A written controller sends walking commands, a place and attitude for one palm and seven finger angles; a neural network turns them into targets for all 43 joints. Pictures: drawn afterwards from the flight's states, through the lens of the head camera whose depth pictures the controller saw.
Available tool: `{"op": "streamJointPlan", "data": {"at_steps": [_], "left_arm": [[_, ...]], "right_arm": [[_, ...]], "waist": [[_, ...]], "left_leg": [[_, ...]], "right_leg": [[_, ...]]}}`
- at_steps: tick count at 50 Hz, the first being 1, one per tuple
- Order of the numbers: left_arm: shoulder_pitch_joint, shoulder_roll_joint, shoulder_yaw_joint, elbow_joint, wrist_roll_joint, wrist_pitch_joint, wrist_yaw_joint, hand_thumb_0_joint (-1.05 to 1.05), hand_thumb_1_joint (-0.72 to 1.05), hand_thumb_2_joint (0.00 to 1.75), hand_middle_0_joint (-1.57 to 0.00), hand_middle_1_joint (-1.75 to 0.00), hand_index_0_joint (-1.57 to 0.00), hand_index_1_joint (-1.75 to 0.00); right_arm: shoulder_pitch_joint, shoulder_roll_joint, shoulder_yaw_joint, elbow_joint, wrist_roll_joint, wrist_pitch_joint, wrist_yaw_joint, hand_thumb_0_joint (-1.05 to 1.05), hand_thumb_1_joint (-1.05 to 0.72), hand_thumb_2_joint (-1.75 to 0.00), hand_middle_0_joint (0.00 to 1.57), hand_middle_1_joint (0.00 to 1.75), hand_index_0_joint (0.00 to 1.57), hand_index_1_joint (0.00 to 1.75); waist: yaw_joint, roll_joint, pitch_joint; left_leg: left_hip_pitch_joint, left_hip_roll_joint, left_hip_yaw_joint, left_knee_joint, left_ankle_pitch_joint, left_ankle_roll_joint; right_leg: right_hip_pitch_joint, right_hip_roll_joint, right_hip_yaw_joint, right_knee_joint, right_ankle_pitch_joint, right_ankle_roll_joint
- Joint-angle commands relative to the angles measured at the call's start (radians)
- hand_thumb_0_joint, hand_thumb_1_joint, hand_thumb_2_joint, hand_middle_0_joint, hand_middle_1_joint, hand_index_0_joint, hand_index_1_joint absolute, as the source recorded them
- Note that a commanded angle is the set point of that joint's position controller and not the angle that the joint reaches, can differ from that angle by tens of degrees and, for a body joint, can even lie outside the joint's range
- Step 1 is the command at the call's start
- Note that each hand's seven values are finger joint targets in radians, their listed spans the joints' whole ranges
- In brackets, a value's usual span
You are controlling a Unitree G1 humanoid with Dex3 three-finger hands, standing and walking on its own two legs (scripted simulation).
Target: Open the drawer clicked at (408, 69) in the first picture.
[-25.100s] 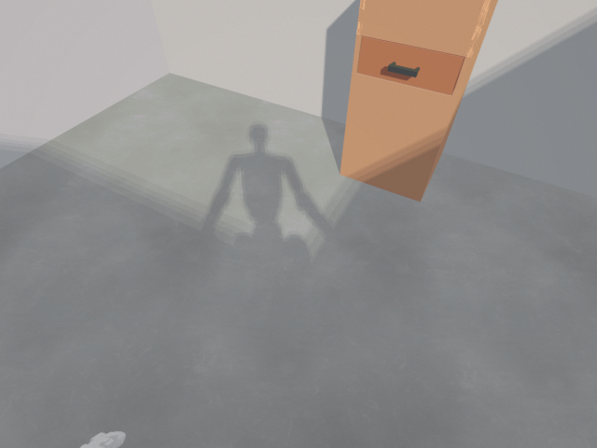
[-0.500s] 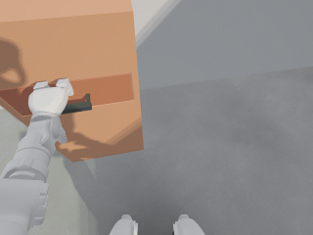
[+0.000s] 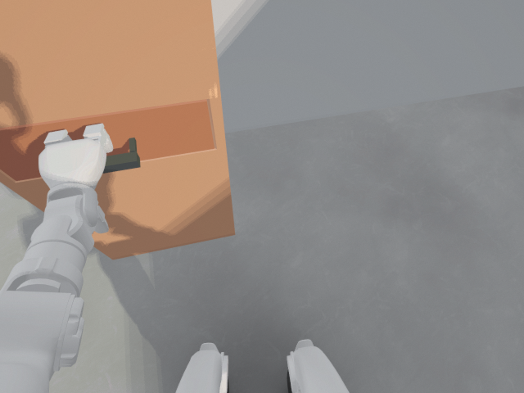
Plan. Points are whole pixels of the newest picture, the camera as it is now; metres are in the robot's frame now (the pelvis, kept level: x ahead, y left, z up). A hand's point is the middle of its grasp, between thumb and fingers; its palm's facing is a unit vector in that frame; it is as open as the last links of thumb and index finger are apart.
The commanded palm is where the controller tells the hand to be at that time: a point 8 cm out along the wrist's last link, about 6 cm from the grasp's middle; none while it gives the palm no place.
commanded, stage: lower the fingers behind the handle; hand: left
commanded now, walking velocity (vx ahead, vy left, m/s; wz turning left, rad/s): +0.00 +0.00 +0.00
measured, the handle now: (105, 155) +0.52 +0.27 -0.05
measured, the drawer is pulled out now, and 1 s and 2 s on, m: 0.00 0.00 0.00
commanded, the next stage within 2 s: lift the fingers back up to retry in 0.96 s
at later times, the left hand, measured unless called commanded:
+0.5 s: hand (94, 180) +0.46 +0.27 -0.04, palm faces -0.05 +0.04 -1.00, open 13.8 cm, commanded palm +0.44 +0.26 -0.02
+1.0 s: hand (93, 184) +0.46 +0.27 -0.04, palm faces -0.02 +0.03 -1.00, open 13.8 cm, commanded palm +0.44 +0.27 -0.02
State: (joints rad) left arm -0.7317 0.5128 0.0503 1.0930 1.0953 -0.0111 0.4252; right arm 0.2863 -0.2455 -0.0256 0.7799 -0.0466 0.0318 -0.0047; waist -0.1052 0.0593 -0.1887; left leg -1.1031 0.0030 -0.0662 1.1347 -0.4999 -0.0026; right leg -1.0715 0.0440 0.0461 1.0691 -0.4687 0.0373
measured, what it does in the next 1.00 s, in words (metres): stands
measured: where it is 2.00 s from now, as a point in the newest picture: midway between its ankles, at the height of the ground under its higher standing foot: outside the picture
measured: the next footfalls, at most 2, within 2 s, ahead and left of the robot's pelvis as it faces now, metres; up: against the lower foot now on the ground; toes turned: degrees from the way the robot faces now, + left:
none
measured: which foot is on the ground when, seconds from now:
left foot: down 0.00-1.00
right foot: down 0.00-1.00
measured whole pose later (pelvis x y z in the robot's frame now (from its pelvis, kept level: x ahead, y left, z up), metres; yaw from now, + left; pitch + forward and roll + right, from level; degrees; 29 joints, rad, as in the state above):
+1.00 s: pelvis -0.04 -0.01 -0.05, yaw +0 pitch +30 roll -2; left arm -0.84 0.58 0.04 1.08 1.09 -0.02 0.42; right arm 0.28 -0.27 0.00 0.74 -0.02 -0.01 -0.02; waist -0.10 0.06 -0.19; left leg -1.33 -0.01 -0.07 1.34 -0.52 -0.01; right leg -1.31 0.05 0.04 1.29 -0.50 0.04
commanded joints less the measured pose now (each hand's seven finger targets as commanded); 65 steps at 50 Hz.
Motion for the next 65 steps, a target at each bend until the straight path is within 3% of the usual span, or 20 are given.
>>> {"op": "streamJointPlan", "data": {"at_steps": [1,5,14,16,17,20,23,24,29,32,33,38,41,45,48,51,54,57,61,65], "left_arm": [[-0.315,0.289,0.075,-0.166,0.014,-0.033,0.037,0.00,-0.50,0.30,-0.30,-1.20,-0.30,-1.20],[-0.273,0.253,0.078,-0.187,0.013,-0.054,0.064,0.00,-0.50,0.30,-0.30,-1.20,-0.30,-1.20],[-0.348,0.249,0.042,-0.083,0.010,0.022,0.089,0.00,-0.50,0.30,-0.30,-1.20,-0.30,-1.20],[-0.379,0.256,0.036,-0.081,0.007,0.034,0.079,0.00,-0.50,0.30,-0.30,-1.20,-0.30,-1.20],[-0.358,0.272,0.049,-0.059,0.000,0.044,0.072,0.00,-0.50,0.30,-0.30,-1.20,-0.30,-1.20],[-0.381,0.271,0.030,-0.033,-0.008,0.056,0.040,0.00,-0.50,0.30,-0.30,-1.20,-0.30,-1.20],[-0.332,0.287,0.029,0.004,-0.014,0.057,0.002,0.00,-0.50,0.30,-0.30,-1.20,-0.30,-1.20],[-0.353,0.291,0.024,-0.006,-0.014,0.050,-0.008,0.00,-0.50,0.30,-0.30,-1.20,-0.30,-1.20],[-0.289,0.294,0.031,-0.026,-0.020,0.009,-0.049,0.00,-0.50,0.30,-0.30,-1.20,-0.30,-1.20],[-0.276,0.306,0.045,-0.060,-0.017,-0.011,-0.052,0.00,-0.50,0.30,-0.30,-1.20,-0.30,-1.20],[-0.286,0.308,0.047,-0.068,-0.018,-0.014,-0.049,0.00,-0.50,0.30,-0.30,-1.20,-0.30,-1.20],[-0.314,0.304,0.043,-0.091,-0.019,-0.014,-0.031,0.00,-0.50,0.30,-0.30,-1.20,-0.30,-1.20],[-0.329,0.325,0.063,-0.096,-0.021,-0.007,-0.016,0.00,-0.50,0.30,-0.30,-1.20,-0.30,-1.20],[-0.361,0.345,0.069,-0.096,-0.023,0.010,-0.014,0.00,-0.50,0.30,-0.30,-1.20,-0.30,-1.20],[-0.375,0.327,0.040,-0.055,-0.020,0.027,-0.015,0.00,-0.50,0.30,-0.30,-1.20,-0.30,-1.20],[-0.385,0.350,0.051,-0.044,-0.020,0.034,-0.021,0.00,-0.50,0.30,-0.30,-1.20,-0.30,-1.20],[-0.387,0.322,0.034,-0.059,-0.024,0.037,-0.032,0.00,-0.50,0.30,-0.30,-1.20,-0.30,-1.20],[-0.412,0.375,0.063,-0.097,-0.032,0.036,-0.041,0.00,-0.50,0.30,-0.30,-1.20,-0.30,-1.20],[-0.417,0.392,0.079,-0.155,-0.027,0.023,-0.049,0.00,-0.50,0.30,-0.30,-1.20,-0.30,-1.20],[-0.432,0.364,0.071,-0.212,-0.025,-0.001,-0.037,0.00,-0.50,0.30,-0.30,-1.20,-0.30,-1.20]], "right_arm": [[0.145,-0.178,-0.062,-0.041,-0.004,-0.013,-0.017,0.00,-0.90,-0.90,0.20,0.30,0.20,0.30],[0.147,-0.173,-0.072,-0.043,-0.010,-0.021,-0.007,0.00,-0.90,-0.90,0.20,0.30,0.20,0.30],[0.152,-0.185,-0.065,-0.033,0.001,-0.024,-0.003,0.00,-0.90,-0.90,0.20,0.30,0.20,0.30],[0.159,-0.186,-0.062,-0.033,0.002,-0.028,-0.006,0.00,-0.90,-0.90,0.20,0.30,0.20,0.30],[0.155,-0.189,-0.059,-0.032,0.003,-0.026,-0.005,0.00,-0.90,-0.90,0.20,0.30,0.20,0.30],[0.155,-0.186,-0.049,-0.040,0.005,-0.030,-0.011,0.00,-0.90,-0.90,0.20,0.30,0.20,0.30],[0.147,-0.187,-0.040,-0.053,0.012,-0.033,-0.017,0.00,-0.90,-0.90,0.20,0.30,0.20,0.30],[0.147,-0.186,-0.037,-0.058,0.013,-0.036,-0.020,0.00,-0.90,-0.90,0.20,0.30,0.20,0.30],[0.144,-0.180,-0.036,-0.084,0.020,-0.047,-0.024,0.00,-0.90,-0.90,0.20,0.30,0.20,0.30],[0.149,-0.180,-0.039,-0.090,0.023,-0.051,-0.023,0.00,-0.90,-0.90,0.20,0.30,0.20,0.30],[0.149,-0.180,-0.040,-0.091,0.024,-0.053,-0.024,0.00,-0.90,-0.90,0.20,0.30,0.20,0.30],[0.152,-0.182,-0.042,-0.091,0.027,-0.057,-0.024,0.00,-0.90,-0.90,0.20,0.30,0.20,0.30],[0.159,-0.186,-0.045,-0.084,0.026,-0.057,-0.026,0.00,-0.90,-0.90,0.20,0.30,0.20,0.30],[0.157,-0.188,-0.039,-0.078,0.026,-0.053,-0.023,0.00,-0.90,-0.90,0.20,0.30,0.20,0.30],[0.154,-0.190,-0.034,-0.077,0.030,-0.053,-0.028,0.00,-0.90,-0.90,0.20,0.30,0.20,0.30],[0.156,-0.194,-0.031,-0.076,0.029,-0.052,-0.029,0.00,-0.90,-0.90,0.20,0.30,0.20,0.30],[0.161,-0.191,-0.033,-0.083,0.031,-0.052,-0.030,0.00,-0.90,-0.90,0.20,0.30,0.20,0.30],[0.164,-0.193,-0.031,-0.088,0.031,-0.047,-0.035,0.00,-0.90,-0.90,0.20,0.30,0.20,0.30],[0.174,-0.192,-0.037,-0.088,0.031,-0.044,-0.040,0.00,-0.90,-0.90,0.20,0.30,0.20,0.30],[0.174,-0.185,-0.044,-0.082,0.030,-0.042,-0.041,0.00,-0.90,-0.90,0.20,0.30,0.20,0.30]], "waist": [[0.001,0.034,-0.422],[0.009,0.051,-0.467],[-0.028,-0.002,-0.412],[-0.034,0.017,-0.435],[-0.024,0.003,-0.436],[-0.038,-0.006,-0.413],[-0.031,-0.037,-0.398],[-0.039,-0.041,-0.388],[-0.022,-0.057,-0.390],[-0.006,-0.035,-0.418],[-0.017,-0.056,-0.412],[-0.016,-0.030,-0.403],[-0.017,-0.038,-0.446],[-0.016,-0.022,-0.438],[-0.034,-0.032,-0.387],[-0.031,-0.019,-0.399],[-0.034,-0.012,-0.411],[-0.027,-0.002,-0.449],[-0.015,0.035,-0.494],[-0.015,0.057,-0.481]], "left_leg": [[0.317,-0.006,0.038,-0.092,0.363,0.029],[0.331,-0.005,0.038,-0.064,0.410,0.025],[0.218,-0.013,0.040,-0.043,0.276,0.033],[0.219,-0.013,0.039,-0.036,0.279,0.033],[0.206,-0.015,0.043,-0.031,0.267,0.035],[0.158,-0.018,0.047,-0.020,0.230,0.040],[0.096,-0.021,0.056,-0.001,0.194,0.045],[0.077,-0.019,0.056,0.004,0.184,0.047],[0.020,-0.021,0.065,0.035,0.152,0.050],[0.020,-0.022,0.066,0.042,0.152,0.048],[0.017,-0.019,0.065,0.048,0.147,0.050],[0.019,-0.020,0.056,0.043,0.114,0.046],[0.035,-0.019,0.054,0.044,0.121,0.048],[0.038,-0.019,0.050,0.038,0.113,0.045],[0.022,-0.019,0.047,0.028,0.076,0.046],[0.036,-0.019,0.043,0.025,0.080,0.045],[0.070,-0.018,0.040,0.014,0.099,0.044],[0.094,-0.018,0.043,-0.001,0.114,0.045],[0.185,-0.014,0.033,-0.033,0.175,0.041],[0.266,-0.010,0.023,-0.067,0.218,0.034]], "right_leg": [[0.155,0.019,-0.085,-0.076,0.286,-0.066],[0.140,0.022,-0.087,-0.048,0.318,-0.068],[0.095,0.017,-0.084,-0.040,0.226,-0.060],[0.090,0.015,-0.084,-0.029,0.230,-0.058],[0.098,0.015,-0.082,-0.028,0.225,-0.059],[0.100,0.014,-0.075,-0.026,0.212,-0.056],[0.110,0.013,-0.068,-0.015,0.203,-0.053],[0.108,0.011,-0.068,-0.011,0.197,-0.051],[0.104,0.010,-0.056,0.012,0.189,-0.049],[0.099,0.010,-0.056,0.028,0.182,-0.053],[0.090,0.010,-0.055,0.026,0.178,-0.050],[0.051,0.012,-0.061,0.030,0.121,-0.052],[0.060,0.011,-0.061,0.033,0.124,-0.050],[0.054,0.011,-0.065,0.032,0.108,-0.052],[0.026,0.011,-0.069,0.020,0.069,-0.048],[0.019,0.010,-0.071,0.023,0.068,-0.050],[0.021,0.012,-0.078,0.017,0.081,-0.051],[0.073,0.011,-0.070,0.001,0.101,-0.047],[0.098,0.012,-0.078,-0.015,0.143,-0.050],[0.099,0.016,-0.084,-0.047,0.157,-0.055]]}}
